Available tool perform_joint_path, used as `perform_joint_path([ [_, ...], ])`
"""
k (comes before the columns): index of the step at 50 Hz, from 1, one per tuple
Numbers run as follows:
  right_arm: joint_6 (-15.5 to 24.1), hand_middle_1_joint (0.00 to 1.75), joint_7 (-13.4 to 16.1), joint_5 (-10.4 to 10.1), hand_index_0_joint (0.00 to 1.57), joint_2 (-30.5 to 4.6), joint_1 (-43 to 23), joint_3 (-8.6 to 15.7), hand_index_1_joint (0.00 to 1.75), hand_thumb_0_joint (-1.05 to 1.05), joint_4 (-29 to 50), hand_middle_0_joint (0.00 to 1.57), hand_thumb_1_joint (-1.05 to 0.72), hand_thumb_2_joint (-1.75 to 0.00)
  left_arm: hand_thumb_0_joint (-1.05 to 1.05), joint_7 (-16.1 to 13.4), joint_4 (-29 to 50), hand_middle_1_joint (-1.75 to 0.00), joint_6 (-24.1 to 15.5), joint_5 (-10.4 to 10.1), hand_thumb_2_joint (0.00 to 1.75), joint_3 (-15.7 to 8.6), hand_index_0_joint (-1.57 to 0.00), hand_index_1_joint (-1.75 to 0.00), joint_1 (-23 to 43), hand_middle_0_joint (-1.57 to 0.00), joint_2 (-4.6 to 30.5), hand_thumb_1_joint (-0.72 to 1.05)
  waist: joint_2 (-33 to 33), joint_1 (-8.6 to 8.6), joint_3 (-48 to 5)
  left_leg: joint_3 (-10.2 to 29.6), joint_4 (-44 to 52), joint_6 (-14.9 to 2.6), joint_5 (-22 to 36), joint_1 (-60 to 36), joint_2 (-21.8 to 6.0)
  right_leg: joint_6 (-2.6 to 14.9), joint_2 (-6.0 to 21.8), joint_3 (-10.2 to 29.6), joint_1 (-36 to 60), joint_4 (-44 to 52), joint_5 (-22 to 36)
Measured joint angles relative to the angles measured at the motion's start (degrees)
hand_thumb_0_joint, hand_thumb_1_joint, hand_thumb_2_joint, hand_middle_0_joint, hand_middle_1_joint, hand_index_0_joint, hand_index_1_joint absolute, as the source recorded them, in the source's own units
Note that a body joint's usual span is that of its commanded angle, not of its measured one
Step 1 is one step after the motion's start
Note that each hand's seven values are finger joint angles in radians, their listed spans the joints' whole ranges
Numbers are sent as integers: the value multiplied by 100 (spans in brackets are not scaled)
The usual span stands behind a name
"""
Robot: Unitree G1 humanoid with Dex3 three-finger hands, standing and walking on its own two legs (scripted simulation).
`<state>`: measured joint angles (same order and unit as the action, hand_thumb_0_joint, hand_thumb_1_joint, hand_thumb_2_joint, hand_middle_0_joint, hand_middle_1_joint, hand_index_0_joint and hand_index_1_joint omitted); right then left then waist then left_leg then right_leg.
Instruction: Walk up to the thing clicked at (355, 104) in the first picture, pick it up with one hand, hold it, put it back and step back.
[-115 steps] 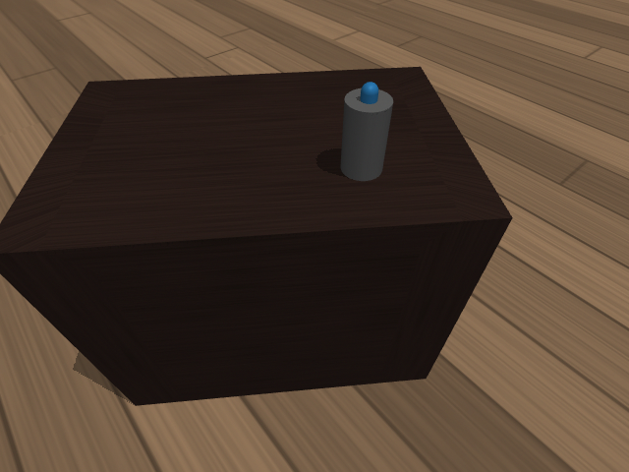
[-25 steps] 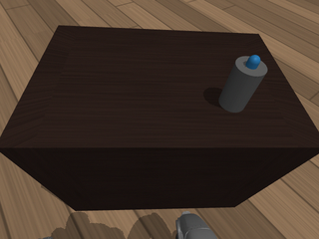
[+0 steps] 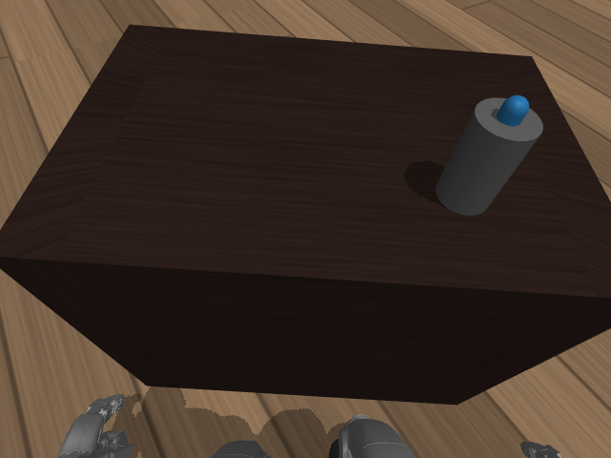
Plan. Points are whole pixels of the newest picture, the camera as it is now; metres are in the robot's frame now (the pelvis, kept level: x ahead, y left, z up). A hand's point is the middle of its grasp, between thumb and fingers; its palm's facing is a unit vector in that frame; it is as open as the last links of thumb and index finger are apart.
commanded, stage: walk up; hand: right
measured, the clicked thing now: (487, 152) +0.50 -0.24 +0.10
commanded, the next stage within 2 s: stand in 1.70 s
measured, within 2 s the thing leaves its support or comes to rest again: neither
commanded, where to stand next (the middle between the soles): +0.02 -0.01 m, yaw -2 degrees
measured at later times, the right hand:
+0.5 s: hand out of the picture +0.04 -0.29 -0.13, palm faces +0.03 +0.94 -0.34, open 7.4 cm
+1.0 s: hand out of the picture +0.05 -0.28 -0.11, palm faces +0.05 +0.94 -0.35, open 7.4 cm
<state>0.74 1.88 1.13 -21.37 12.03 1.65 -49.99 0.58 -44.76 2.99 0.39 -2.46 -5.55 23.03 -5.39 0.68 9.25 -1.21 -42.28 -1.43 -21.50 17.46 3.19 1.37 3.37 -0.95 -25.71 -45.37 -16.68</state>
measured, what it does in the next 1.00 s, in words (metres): steps on the spot: right foot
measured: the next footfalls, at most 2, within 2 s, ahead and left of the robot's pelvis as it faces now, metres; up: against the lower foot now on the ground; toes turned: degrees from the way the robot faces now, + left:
right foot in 0.28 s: -0.01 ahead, -0.17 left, +0.00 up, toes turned -1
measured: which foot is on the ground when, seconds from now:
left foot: down 0.00-1.00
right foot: down 0.00-0.00, up 0.02-0.26, down 0.28-1.00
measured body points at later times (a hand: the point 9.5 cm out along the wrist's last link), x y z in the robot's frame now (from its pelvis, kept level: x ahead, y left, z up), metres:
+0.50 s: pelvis -0.04 -0.02 +0.02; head -0.04 -0.03 +0.47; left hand +0.03 +0.29 -0.10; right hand +0.04 -0.33 -0.11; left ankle +0.01 +0.11 -0.71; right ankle -0.05 -0.17 -0.71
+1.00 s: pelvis -0.02 -0.02 +0.04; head -0.01 -0.01 +0.49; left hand +0.10 +0.28 -0.09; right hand +0.05 -0.33 -0.09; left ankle +0.01 +0.11 -0.71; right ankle -0.05 -0.17 -0.71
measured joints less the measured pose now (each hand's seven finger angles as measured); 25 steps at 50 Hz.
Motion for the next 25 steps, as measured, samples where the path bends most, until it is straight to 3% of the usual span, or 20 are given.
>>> perform_joint_path([
  [3, 9, 30, -84, 46, 20, 2, 65, -39, 30, 0, -3, 20, -90, -90, 0, -27, -259, -30, 127, -8, 90, -27, -21, -30, -145, -20, -4, 90, 131, -87, -103, 100, -21, -76, -15, 39, -155, 7, -407, 343, -130, -881, -1114],
  [7, 44, 30, -57, 37, 20, 46, 69, -38, 30, 0, 28, 20, -90, -90, 1, 17, -466, -30, 106, -56, 90, -105, -21, -30, -387, -20, 111, 90, 191, -59, -169, 142, 391, -12, 281, 29, -352, 15, -687, 822, -76, -1736, -1177],
  [9, 71, 30, -76, 31, 20, 35, 27, -35, 30, 0, 46, 20, -90, -90, 1, 20, -567, -30, 58, -76, 90, -126, -21, -30, -501, -20, 163, 90, 202, -30, -165, 129, 508, 27, 382, 44, -422, -60, -607, 855, 201, -1386, -1162],
  [13, 6, 30, -148, 85, 20, -59, -105, -20, 30, 0, 135, 20, -90, -90, 1, -4, -811, -30, -109, -69, 90, -85, -21, -30, -709, -20, 178, 90, 305, 26, -203, 24, 334, 96, 338, 167, -578, -194, -306, 522, 1000, 256, -1194],
  [15, -68, 30, -180, 56, 20, -150, -210, -3, 30, 0, 131, 20, -90, -90, 1, -48, -970, -30, -224, -28, 90, -68, -21, -30, -711, -20, 83, 90, 516, 13, -155, 74, 57, 161, 231, 258, -717, -255, -371, 355, 1368, 1045, -440],
  [17, -171, 30, -185, -19, 20, -214, -259, 30, 30, 0, 42, 20, -90, -90, 1, -69, -1066, -30, -322, 51, 90, 1, -20, -30, -696, -20, -82, 90, 825, -60, -133, 295, -66, 132, 192, 276, -811, -309, -509, 186, 1486, 1120, -313],
  [20, -236, 30, -218, -61, 20, -168, -255, 27, 30, 0, -133, 20, -90, -90, 1, -22, -1085, -30, -388, 101, 90, 111, -21, -30, -816, -20, -159, 90, 748, 29, -362, 286, -7, 46, -443, 173, -540, -280, -333, 333, 1341, 917, -415],
  [23, -156, 30, -267, -97, 20, -147, -227, 56, 30, 0, -293, 20, -91, -90, 1, -3, -1170, -30, -364, 86, 90, 171, -21, -30, -733, -21, -227, 90, 744, -60, -439, 224, 519, 142, 606, -34, -424, -362, -167, 333, 1361, 869, -441],
  [25, -150, 30, -293, -81, 20, -92, -212, 43, 30, 0, -428, 20, -91, -90, 1, 2, -1205, -30, -381, 61, 90, 182, -21, -30, -637, -21, -249, 90, 739, -60, -492, 200, 639, 188, 634, -98, -401, -371, -135, 348, 1392, 935, -399],
])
